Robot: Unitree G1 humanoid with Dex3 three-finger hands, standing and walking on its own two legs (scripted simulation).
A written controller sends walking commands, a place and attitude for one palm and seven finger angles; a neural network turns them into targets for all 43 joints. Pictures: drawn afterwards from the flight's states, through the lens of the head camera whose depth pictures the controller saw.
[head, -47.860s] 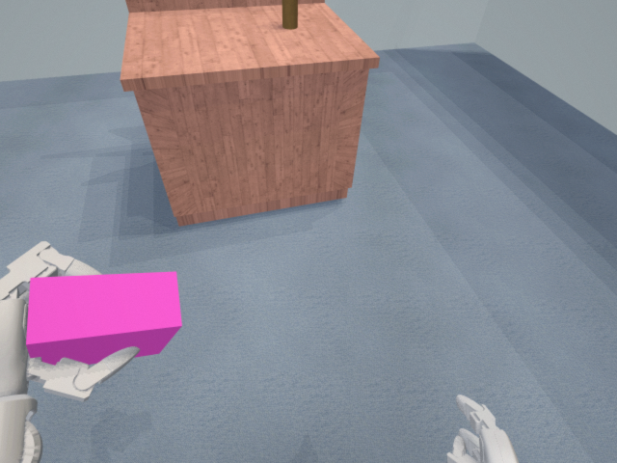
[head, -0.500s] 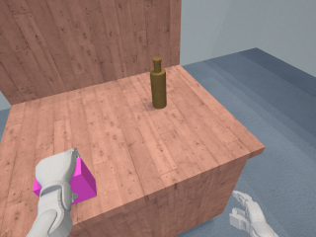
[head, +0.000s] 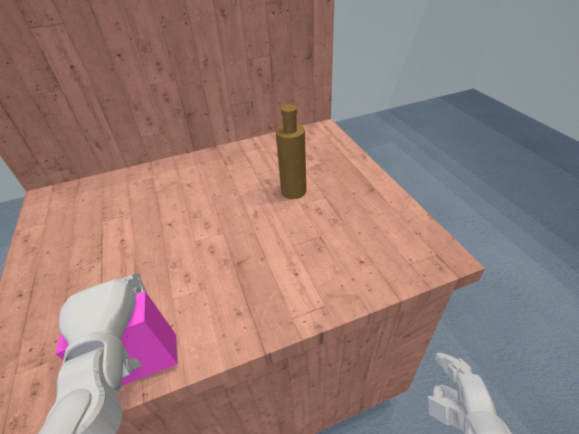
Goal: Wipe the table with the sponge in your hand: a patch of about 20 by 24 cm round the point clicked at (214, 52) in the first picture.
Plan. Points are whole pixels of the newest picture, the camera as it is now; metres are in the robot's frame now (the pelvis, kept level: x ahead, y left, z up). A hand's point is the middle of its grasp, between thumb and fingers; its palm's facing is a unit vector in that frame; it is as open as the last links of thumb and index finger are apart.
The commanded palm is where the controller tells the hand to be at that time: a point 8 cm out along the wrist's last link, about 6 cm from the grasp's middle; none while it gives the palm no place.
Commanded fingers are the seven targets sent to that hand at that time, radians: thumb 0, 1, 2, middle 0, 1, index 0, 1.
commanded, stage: lift the sponge slowly off the table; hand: left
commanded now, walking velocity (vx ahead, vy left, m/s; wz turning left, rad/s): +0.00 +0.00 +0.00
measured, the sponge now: (129, 349) +0.22 +0.28 -0.01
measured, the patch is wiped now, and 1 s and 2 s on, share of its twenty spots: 1.00 1.00 1.00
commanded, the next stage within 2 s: bring the sponge back beside the body in 1.44 s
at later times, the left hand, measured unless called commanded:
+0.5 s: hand (107, 322) +0.22 +0.28 +0.07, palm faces +0.02 -0.13 -0.99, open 9.9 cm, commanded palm +0.20 +0.28 +0.14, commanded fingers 0.00 0.10 1.30 -1.20 -1.60 -1.20 -1.60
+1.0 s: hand (101, 304) +0.23 +0.28 +0.11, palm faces +0.07 -0.11 -0.99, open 9.9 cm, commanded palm +0.20 +0.28 +0.18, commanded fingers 0.00 0.10 1.30 -1.20 -1.60 -1.20 -1.60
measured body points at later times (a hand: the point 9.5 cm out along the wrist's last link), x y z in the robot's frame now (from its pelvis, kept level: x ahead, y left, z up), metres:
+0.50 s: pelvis -0.01 -0.01 +0.00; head -0.04 -0.04 +0.45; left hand +0.22 +0.29 +0.13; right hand +0.25 -0.21 -0.07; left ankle +0.00 +0.08 -0.74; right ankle -0.01 -0.08 -0.74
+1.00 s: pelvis -0.02 -0.01 +0.00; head -0.05 -0.05 +0.45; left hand +0.22 +0.28 +0.16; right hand +0.23 -0.21 -0.07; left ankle +0.00 +0.08 -0.74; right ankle -0.01 -0.08 -0.74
